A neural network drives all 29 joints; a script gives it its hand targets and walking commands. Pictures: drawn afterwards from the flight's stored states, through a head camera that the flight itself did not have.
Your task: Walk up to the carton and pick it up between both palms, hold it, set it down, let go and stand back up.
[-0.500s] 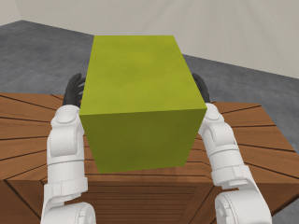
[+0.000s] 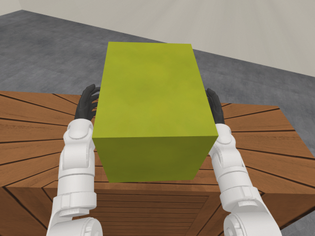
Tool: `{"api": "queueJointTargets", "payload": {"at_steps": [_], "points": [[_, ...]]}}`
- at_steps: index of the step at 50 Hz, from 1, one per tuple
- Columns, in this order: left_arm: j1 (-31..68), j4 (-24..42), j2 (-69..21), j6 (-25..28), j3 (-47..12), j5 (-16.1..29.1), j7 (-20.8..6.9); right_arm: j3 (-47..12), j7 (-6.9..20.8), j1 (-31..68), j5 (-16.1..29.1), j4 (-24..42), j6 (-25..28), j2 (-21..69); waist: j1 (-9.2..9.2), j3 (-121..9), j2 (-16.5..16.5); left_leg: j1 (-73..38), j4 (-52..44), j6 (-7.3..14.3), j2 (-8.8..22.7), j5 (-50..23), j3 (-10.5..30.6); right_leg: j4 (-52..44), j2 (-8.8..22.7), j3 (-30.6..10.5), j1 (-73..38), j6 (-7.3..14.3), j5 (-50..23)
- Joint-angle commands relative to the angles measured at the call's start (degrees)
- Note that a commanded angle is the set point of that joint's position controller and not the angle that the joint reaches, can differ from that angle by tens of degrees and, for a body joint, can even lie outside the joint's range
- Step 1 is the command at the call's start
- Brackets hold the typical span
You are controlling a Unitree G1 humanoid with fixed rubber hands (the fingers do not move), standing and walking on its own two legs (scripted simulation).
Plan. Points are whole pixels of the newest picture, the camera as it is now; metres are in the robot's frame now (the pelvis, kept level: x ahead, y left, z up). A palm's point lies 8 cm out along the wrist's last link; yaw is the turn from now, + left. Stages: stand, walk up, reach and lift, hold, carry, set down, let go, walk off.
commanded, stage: set down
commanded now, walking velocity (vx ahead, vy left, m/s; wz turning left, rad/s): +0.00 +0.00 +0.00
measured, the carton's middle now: (151, 111) +0.41 -0.01 +0.12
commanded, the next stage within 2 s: none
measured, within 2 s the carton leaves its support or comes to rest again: neither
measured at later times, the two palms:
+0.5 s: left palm (92, 117) +0.39 +0.14 +0.13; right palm (214, 121) +0.36 -0.18 +0.13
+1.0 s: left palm (98, 121) +0.40 +0.13 +0.09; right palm (214, 123) +0.38 -0.19 +0.11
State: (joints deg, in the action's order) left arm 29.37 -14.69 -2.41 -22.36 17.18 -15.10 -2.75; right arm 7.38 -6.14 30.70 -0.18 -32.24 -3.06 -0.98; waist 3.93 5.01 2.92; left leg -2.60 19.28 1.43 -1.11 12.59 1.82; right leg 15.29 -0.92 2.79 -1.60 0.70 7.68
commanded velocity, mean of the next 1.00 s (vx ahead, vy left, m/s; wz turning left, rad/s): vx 0.00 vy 0.00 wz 0.00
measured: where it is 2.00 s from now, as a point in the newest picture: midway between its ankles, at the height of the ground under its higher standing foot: outside the picture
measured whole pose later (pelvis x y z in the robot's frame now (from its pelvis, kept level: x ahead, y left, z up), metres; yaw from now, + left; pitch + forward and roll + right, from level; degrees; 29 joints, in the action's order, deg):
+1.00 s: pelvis +0.01 +0.00 +0.00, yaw -1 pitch -2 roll -1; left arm 38.2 -45.8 -1.4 -3.2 19.5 -12.3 2.3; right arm 19.9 -2.4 36.7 -9.9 -51.3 9.3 -1.1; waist 2.7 0.3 1.5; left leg 5.2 19.6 1.6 -0.6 12.7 -0.2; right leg 14.7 -1.1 2.3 6.1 0.5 6.8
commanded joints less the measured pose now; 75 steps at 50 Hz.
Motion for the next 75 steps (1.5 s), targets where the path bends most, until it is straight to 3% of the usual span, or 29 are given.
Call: {"api": "queueJointTargets", "payload": {"at_steps": [1,2,5,10,11,15,17,20,25,27,31,32,35,36,37,39,42,48,49,52,54,59,61,63,66,69,71,72,75], "points": [[35.3,6.6,-24.8,4.2,-28.3,6.7,-6.0,-19.7,6.6,41.1,1.6,19.6,7.5,24.7,1.46,-28.9,-2.6,2.8,-2.2,-4.4,-0.9,-19.6,-4.2,1.8,-0.7,3.4,-14.0,-2.4,-20.1],[35.1,6.0,-25.2,4.5,-29.2,6.8,-5.7,-18.3,6.6,40.1,1.1,18.0,7.3,24.2,2.65,-29.9,-3.8,2.0,-1.7,-4.6,-0.5,-20.1,-3.6,1.5,-0.8,3.3,-12.2,-1.9,-18.7],[36.1,8.8,-26.7,5.8,-31.8,7.8,-4.9,-21.3,6.4,40.0,2.6,19.3,7.9,25.7,2.30,-33.9,-4.7,0.4,0.6,-5.6,-0.9,-27.3,-3.6,3.1,-1.0,2.9,-14.1,-2.2,-26.0],[35.4,3.4,-26.3,5.2,-27.8,5.1,-5.5,-17.1,6.8,36.9,0.3,11.6,7.1,24.6,2.80,-25.5,-4.5,0.8,-1.4,-5.5,-0.9,-21.7,-3.9,1.4,-0.8,3.4,-12.2,-2.1,-19.6],[34.3,0.2,-26.2,5.4,-26.1,4.4,-5.6,-15.1,7.0,37.6,-0.5,10.9,7.4,23.0,2.21,-24.4,-4.9,1.5,-1.9,-5.6,-0.3,-20.0,-3.6,0.6,-1.1,3.6,-10.4,-1.6,-15.8],[33.8,0.6,-27.4,5.8,-26.1,5.0,-4.7,-15.6,7.6,40.8,0.8,13.3,9.0,23.5,0.68,-27.1,-5.0,-1.7,-0.1,-6.2,0.0,-27.0,-3.6,0.7,-1.7,3.4,-8.7,-1.5,-18.6],[32.2,-3.3,-25.9,6.5,-23.9,3.8,-4.9,-15.3,7.7,39.4,-0.3,9.0,8.7,22.8,-0.27,-24.2,-4.1,0.9,-0.8,-5.8,-0.2,-24.3,-4.2,0.6,-1.3,3.2,-9.0,-1.4,-17.3],[32.4,-3.6,-25.4,7.1,-22.3,3.8,-4.9,-14.5,8.3,39.0,-1.1,8.7,9.4,23.1,0.10,-23.4,-2.8,0.6,-1.4,-5.3,0.0,-24.6,-4.0,0.5,-1.4,3.6,-8.3,-1.7,-17.2],[38.3,-1.6,-27.7,11.0,-26.8,6.3,-3.0,-14.1,8.7,41.6,-1.0,8.5,12.1,24.0,0.07,-32.1,-5.1,-3.7,1.7,-7.6,0.8,-33.2,-3.6,1.0,-2.0,4.0,-5.5,-1.1,-19.8],[37.5,-8.4,-27.1,11.5,-23.9,5.3,-3.1,-11.9,8.7,42.4,-2.8,5.8,11.7,23.5,-0.23,-28.9,-4.2,-1.0,0.2,-6.6,0.5,-26.9,-4.0,0.0,-1.6,3.7,-4.9,-1.1,-16.4],[39.9,-8.5,-28.2,13.8,-24.2,5.1,-2.3,-10.4,9.6,41.6,-4.7,2.9,12.8,24.6,0.02,-31.5,-5.8,-2.6,0.7,-7.4,0.8,-29.7,-4.1,0.7,-1.8,3.9,-4.2,-1.1,-17.6],[41.6,-7.8,-29.4,14.8,-25.6,6.1,-2.0,-10.0,9.5,42.7,-4.3,2.1,13.6,25.0,1.27,-33.2,-6.5,-3.2,1.5,-7.8,1.1,-31.4,-3.8,0.6,-1.8,4.0,-2.9,-1.1,-17.8],[40.1,-14.0,-28.7,15.9,-23.2,4.8,-1.8,-8.5,9.6,41.9,-6.0,-1.0,13.9,25.4,0.31,-32.4,-6.0,-0.7,0.8,-7.1,0.5,-28.4,-4.4,0.6,-1.2,3.4,-4.0,-1.0,-18.6],[40.8,-14.6,-28.6,16.6,-22.5,4.9,-1.9,-7.1,9.8,41.1,-6.7,-2.5,13.8,25.2,1.15,-31.8,-5.4,-0.5,0.3,-7.1,0.4,-27.8,-4.5,0.5,-1.3,3.7,-4.1,-1.1,-18.7],[40.8,-16.2,-28.0,16.9,-20.7,4.4,-1.8,-7.3,9.8,42.8,-6.5,-2.1,13.8,25.2,-0.04,-31.5,-5.1,0.2,0.1,-7.0,0.5,-26.8,-4.7,0.5,-1.1,3.4,-4.4,-1.3,-18.4],[42.1,-16.8,-28.0,18.0,-20.5,4.8,-1.7,-6.8,10.1,42.4,-7.5,-3.6,14.0,25.9,0.00,-30.8,-2.7,0.2,-0.6,-6.7,0.8,-26.4,-4.2,0.1,-1.1,3.5,-4.7,-1.4,-18.1],[44.4,-19.3,-28.3,19.9,-19.0,4.1,-1.2,-4.4,10.3,43.4,-8.7,-5.2,14.8,26.1,-0.47,-31.7,-4.0,1.1,-0.9,-6.9,0.9,-23.6,-5.0,0.5,-1.0,3.2,-3.7,-1.2,-16.2],[47.1,-22.3,-28.6,24.1,-17.2,3.9,-0.9,-2.6,11.0,43.3,-11.4,-9.5,16.5,27.9,-0.09,-34.8,-3.8,3.3,-1.2,-6.6,0.6,-23.1,-5.4,1.2,-0.6,2.9,-5.8,-1.5,-19.5],[45.0,-24.6,-27.5,24.1,-16.1,3.5,-0.9,-3.4,10.9,43.0,-10.9,-9.0,16.5,28.6,-1.37,-35.0,-3.0,4.3,-1.0,-6.2,0.6,-23.5,-5.6,1.8,-0.4,2.5,-6.2,-1.8,-21.9],[46.2,-26.0,-28.3,26.1,-15.6,3.6,-0.9,-3.4,10.8,44.4,-11.7,-9.2,17.8,29.5,-1.42,-36.5,-3.2,5.8,-1.2,-6.2,0.3,-22.9,-6.0,2.5,-0.2,2.4,-7.5,-2.0,-23.8],[46.1,-26.7,-27.8,27.2,-15.1,3.4,-1.0,-1.5,10.9,41.2,-13.6,-11.9,17.8,29.4,-0.18,-35.5,-2.8,7.2,-1.9,-6.0,0.0,-22.1,-5.7,2.3,0.2,2.2,-8.4,-2.1,-25.9],[47.5,-29.9,-26.5,30.1,-12.7,3.1,-1.3,-1.7,11.1,41.9,-15.3,-12.7,18.9,31.5,-1.67,-36.9,-1.9,12.0,-2.8,-5.1,-0.3,-18.4,-6.3,4.1,0.9,1.4,-12.0,-3.0,-28.9],[49.2,-31.3,-26.9,31.2,-12.5,2.9,-1.2,0.8,11.3,42.4,-16.9,-14.3,19.3,31.2,-0.34,-37.6,-1.9,12.3,-3.0,-5.3,0.2,-16.8,-6.3,4.0,0.8,1.7,-10.6,-2.8,-27.0],[48.6,-31.3,-26.8,32.6,-12.4,2.2,-0.5,0.1,11.7,41.6,-16.9,-15.3,20.1,32.4,-1.59,-39.1,-3.5,10.7,-1.8,-5.5,0.3,-20.2,-6.5,4.3,0.4,1.7,-9.0,-2.1,-27.0],[49.8,-31.6,-28.0,34.7,-13.8,3.1,0.3,1.1,11.5,40.9,-17.5,-17.3,21.5,32.7,-0.66,-42.0,-4.3,10.7,-0.6,-6.4,0.7,-23.3,-6.1,5.2,0.3,1.6,-8.4,-2.0,-30.0],[48.0,-35.0,-26.6,35.3,-11.6,2.3,0.1,1.4,11.5,41.4,-18.1,-17.6,21.6,32.4,-1.70,-38.9,-2.8,13.0,-1.8,-5.4,0.4,-19.5,-6.4,4.8,0.6,1.4,-8.8,-2.2,-28.7],[50.3,-34.6,-26.5,36.0,-12.2,2.6,-0.1,2.4,11.7,40.3,-18.8,-19.5,21.5,32.2,0.22,-39.5,-2.9,13.1,-1.5,-5.7,0.5,-20.3,-6.3,5.1,0.5,1.3,-8.7,-2.0,-29.4],[50.6,-35.9,-26.0,36.8,-11.8,3.0,0.1,2.2,11.6,41.7,-19.9,-18.5,22.1,32.6,-1.04,-41.9,-3.0,14.6,-1.5,-5.7,0.6,-19.3,-6.4,5.2,0.7,1.4,-9.3,-1.9,-28.8],[51.7,-34.9,-28.5,39.9,-15.4,3.9,1.3,1.7,11.7,42.2,-19.7,-19.2,24.9,32.9,0.15,-49.5,-5.7,10.2,2.1,-7.3,1.4,-29.3,-5.1,6.5,-0.2,2.0,-4.0,-1.3,-32.4]]}}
